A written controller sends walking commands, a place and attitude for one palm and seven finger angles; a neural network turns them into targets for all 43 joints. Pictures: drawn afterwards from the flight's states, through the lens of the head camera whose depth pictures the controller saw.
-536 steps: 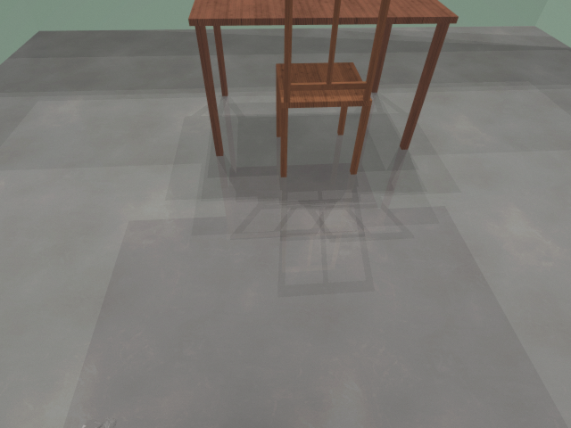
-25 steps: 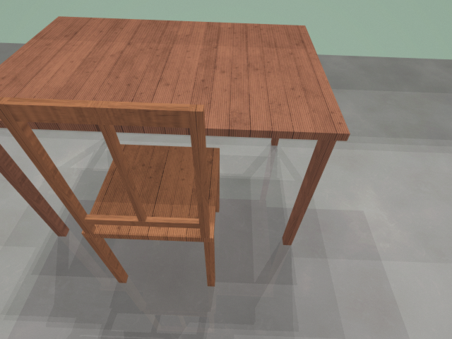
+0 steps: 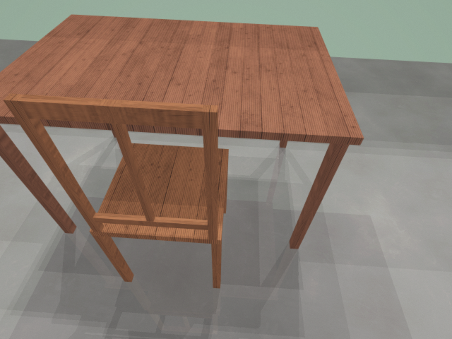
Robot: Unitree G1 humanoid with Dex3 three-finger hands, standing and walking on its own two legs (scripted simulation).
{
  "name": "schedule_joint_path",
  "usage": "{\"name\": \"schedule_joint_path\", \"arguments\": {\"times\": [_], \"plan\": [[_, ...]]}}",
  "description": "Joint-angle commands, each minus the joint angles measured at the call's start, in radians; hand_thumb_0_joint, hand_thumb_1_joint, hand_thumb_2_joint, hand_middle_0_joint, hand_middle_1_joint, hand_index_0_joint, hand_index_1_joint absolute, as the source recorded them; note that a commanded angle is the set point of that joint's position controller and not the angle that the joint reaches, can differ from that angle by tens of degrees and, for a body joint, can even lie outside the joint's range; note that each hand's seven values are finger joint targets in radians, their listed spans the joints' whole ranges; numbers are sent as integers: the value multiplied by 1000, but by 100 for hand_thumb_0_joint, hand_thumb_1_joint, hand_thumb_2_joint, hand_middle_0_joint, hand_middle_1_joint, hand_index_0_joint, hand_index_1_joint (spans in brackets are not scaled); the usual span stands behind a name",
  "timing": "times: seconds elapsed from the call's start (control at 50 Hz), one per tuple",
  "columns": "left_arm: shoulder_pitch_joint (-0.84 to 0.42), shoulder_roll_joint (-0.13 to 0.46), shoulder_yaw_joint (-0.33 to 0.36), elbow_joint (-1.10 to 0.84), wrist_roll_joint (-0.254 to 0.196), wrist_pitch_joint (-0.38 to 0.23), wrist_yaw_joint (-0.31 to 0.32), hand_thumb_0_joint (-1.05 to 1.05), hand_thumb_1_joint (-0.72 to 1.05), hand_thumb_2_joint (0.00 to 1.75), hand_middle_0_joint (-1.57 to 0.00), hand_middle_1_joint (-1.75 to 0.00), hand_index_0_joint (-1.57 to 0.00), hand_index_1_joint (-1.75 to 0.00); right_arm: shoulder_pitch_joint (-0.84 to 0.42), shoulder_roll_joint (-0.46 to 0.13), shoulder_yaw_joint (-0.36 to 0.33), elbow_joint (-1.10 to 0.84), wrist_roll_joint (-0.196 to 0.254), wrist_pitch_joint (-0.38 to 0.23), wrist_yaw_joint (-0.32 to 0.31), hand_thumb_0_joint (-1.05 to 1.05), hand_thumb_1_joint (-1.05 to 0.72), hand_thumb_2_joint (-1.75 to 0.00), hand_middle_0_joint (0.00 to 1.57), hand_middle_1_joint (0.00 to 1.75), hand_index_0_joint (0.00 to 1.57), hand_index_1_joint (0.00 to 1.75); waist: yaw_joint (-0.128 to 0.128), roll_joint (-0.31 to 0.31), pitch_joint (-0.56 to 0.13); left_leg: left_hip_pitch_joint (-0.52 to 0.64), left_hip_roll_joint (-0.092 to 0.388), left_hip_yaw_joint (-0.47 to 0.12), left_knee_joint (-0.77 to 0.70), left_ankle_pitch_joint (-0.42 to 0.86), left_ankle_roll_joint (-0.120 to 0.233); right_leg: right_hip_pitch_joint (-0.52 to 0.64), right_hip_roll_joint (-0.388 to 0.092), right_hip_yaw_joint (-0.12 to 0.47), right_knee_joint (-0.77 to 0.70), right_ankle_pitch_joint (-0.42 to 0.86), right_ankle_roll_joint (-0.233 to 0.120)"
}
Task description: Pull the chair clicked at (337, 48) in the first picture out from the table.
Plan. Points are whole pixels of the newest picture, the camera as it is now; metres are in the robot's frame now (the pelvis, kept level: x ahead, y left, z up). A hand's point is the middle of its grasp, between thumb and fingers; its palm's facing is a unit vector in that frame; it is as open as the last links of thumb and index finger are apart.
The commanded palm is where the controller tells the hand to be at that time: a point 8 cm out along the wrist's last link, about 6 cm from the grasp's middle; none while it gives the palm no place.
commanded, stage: shuffle to correct the standing spot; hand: left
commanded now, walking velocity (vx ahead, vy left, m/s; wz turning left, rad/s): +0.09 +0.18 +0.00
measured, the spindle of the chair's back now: (137, 179) +0.47 +0.27 -0.05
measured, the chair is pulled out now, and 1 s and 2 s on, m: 0.00 0.00 0.00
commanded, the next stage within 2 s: come to a stop and stand still in 0.06 s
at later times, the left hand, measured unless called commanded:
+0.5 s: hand out of the picture +0.09 +0.20 -0.17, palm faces +0.05 -0.97 -0.23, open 7.3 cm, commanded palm none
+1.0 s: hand out of the picture -0.01 +0.15 -0.17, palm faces +0.06 -0.98 -0.16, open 7.3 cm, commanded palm none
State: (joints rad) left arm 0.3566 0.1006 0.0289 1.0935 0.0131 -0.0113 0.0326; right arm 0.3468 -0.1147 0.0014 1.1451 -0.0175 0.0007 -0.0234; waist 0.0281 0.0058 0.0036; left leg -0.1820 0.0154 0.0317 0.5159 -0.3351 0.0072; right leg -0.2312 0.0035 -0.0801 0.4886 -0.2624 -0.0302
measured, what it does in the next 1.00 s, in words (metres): steps on the spot: right foot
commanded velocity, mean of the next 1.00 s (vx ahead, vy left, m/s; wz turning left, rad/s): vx -0.01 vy -0.01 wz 0.00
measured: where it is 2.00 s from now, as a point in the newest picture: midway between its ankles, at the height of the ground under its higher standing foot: outside the picture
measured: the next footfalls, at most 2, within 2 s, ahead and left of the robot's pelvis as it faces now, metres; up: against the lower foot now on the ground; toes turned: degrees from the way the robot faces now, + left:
right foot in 0.42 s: +0.09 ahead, -0.07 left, +0.00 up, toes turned -2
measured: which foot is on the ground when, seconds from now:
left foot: down 0.00-1.00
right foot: down 0.00-0.12, up 0.14-0.40, down 0.42-1.00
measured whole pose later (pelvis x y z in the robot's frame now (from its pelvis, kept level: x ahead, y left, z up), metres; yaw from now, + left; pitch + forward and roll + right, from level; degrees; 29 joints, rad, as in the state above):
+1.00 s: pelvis +0.02 -0.01 +0.01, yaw +0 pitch -1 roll +1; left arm 0.33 0.12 0.00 1.13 0.00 -0.01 0.03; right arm 0.31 -0.13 0.01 1.17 -0.01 -0.02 -0.04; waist 0.02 0.00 0.03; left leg -0.06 0.01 0.04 0.37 -0.29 0.00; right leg -0.22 0.06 -0.07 0.40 -0.16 -0.08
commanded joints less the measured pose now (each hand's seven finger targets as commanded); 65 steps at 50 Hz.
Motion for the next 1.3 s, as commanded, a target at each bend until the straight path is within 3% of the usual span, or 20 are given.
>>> {"name": "schedule_joint_path", "arguments": {"times": [0.0,0.04,0.06,0.1,0.12,0.14,0.18,0.24,0.32,0.36,0.38,0.42,0.44,0.46,0.48,0.56,0.62,0.7,0.98,1.28], "plan": [[80,156,49,-40,9,-7,13,0,90,90,-20,-30,-20,-30,66,-48,-16,-43,-3,-5,-2,0,-90,-90,20,30,20,30,-3,-134,110,-136,16,11,10,-1,7,-5,-285,327,-219,-100,-132],[62,145,52,-49,9,-7,12,0,90,90,-20,-30,-20,-30,97,-49,-16,-39,-1,-14,-2,0,-90,-90,20,30,20,30,-19,-79,80,-54,22,9,-80,49,8,-28,-245,255,-129,24,-117],[46,130,51,-58,9,-3,11,0,90,90,-20,-30,-20,-30,121,-58,-19,-30,-1,-17,-4,0,-90,-90,20,30,20,30,-28,-3,86,-21,42,-15,-127,103,15,-50,-194,187,-55,36,-98],[13,84,37,-79,13,4,6,0,90,90,-20,-30,-20,-30,161,-122,-26,-31,-5,-21,-11,0,-90,-90,20,30,20,30,-42,225,72,56,181,-179,-188,346,99,-154,-60,-3,163,-86,-30],[-21,74,30,-92,18,7,9,0,90,90,-20,-30,-20,-30,172,-120,-26,-31,-5,-17,-16,0,-90,-90,20,30,20,30,-54,252,102,98,217,-221,-218,475,151,-258,-34,-23,285,-247,-10],[-33,76,28,-98,19,10,11,0,90,90,-20,-30,-20,-30,176,-114,-20,-35,-6,-16,-20,0,-90,-90,20,30,20,30,-56,242,102,136,230,-238,-211,584,191,-322,-43,-2,395,-305,-10],[-44,61,24,-93,15,7,9,0,90,90,-20,-30,-20,-30,162,-94,-10,-46,-9,-27,-27,0,-90,-90,20,30,20,30,-46,113,102,129,248,-248,-184,764,220,-329,-71,42,460,-287,-9],[-41,35,8,-76,5,6,5,0,90,90,-20,-30,-20,-30,117,-105,-7,-50,-8,-41,-36,0,-90,-90,20,30,20,30,-28,21,59,149,221,-187,-169,932,183,-237,-81,55,355,-189,18],[-52,59,7,-65,-3,7,9,0,90,90,-20,-30,-20,-30,107,-109,-12,-24,-2,-46,-42,0,-90,-90,20,30,20,30,-32,70,41,186,197,-155,-143,1027,124,-129,-57,44,146,-84,19],[-39,83,12,-58,-4,3,12,0,90,90,-20,-30,-20,-30,106,-102,-16,-14,2,-42,-42,0,-90,-90,20,30,20,30,-22,47,43,163,184,-144,-106,982,91,-47,-55,55,19,22,12],[-4,91,14,-48,-3,-3,12,0,90,90,-20,-30,-20,-30,93,-99,-18,-16,6,-42,-41,0,-90,-90,20,30,20,30,-2,26,24,133,154,-127,-68,887,64,21,-67,78,-50,165,8],[28,130,14,-30,-6,-12,15,0,90,90,-20,-30,-20,-30,87,-72,-20,-29,14,-40,-37,0,-90,-90,20,30,20,30,-13,-43,-14,-19,70,-81,-67,487,13,180,-171,186,22,650,-41],[5,135,8,-31,-10,-9,12,0,90,90,-20,-30,-20,-30,84,-64,-24,-25,14,-35,-36,0,-90,-90,20,30,20,30,-26,-45,11,-35,46,-80,-110,331,7,148,-196,190,36,667,-57],[-4,123,7,-36,-10,-12,13,0,90,90,-20,-30,-20,-30,87,-53,-22,-16,9,-25,-35,0,-90,-90,20,30,20,30,-30,-139,10,-28,51,-76,-117,253,11,142,-180,193,26,647,-67],[-15,111,4,-39,-10,-12,15,0,90,90,-20,-30,-20,-30,92,-51,-21,-9,9,-25,-33,0,-90,-90,20,30,20,30,-32,-150,20,-24,54,-68,-129,230,12,127,-179,189,17,629,-67],[-43,94,-2,-46,-9,-9,15,0,90,90,-20,-30,-20,-30,65,-45,-14,10,4,-33,-31,0,-90,-90,20,30,20,30,-25,-17,54,14,88,-83,-184,341,23,80,-114,167,-19,404,-37],[-34,97,-4,-40,-7,-9,13,0,90,90,-20,-30,-20,-30,50,-52,-10,9,3,-35,-29,0,-90,-90,20,30,20,30,-22,10,58,20,89,-79,-197,289,27,71,-105,172,-52,327,-33],[-28,109,-8,-32,-5,-12,9,0,90,90,-20,-30,-20,-30,43,-59,-7,10,4,-31,-24,0,-90,-90,20,30,20,30,-27,-6,64,8,78,-69,-209,161,23,73,-108,190,-107,267,-35],[40,113,-17,5,-6,-19,4,0,90,90,-20,-30,-20,-30,79,-63,6,19,6,-18,-18,0,-90,-90,20,30,20,30,-29,-32,105,4,52,-44,-198,56,21,22,-101,232,-238,2,-19],[84,79,-12,14,-6,-19,8,0,90,90,-20,-30,-20,-30,156,-22,7,27,4,-21,-20,0,-90,-90,20,30,20,30,-24,-7,125,-55,51,-41,-194,40,19,15,-91,219,-228,-22,-16]]}}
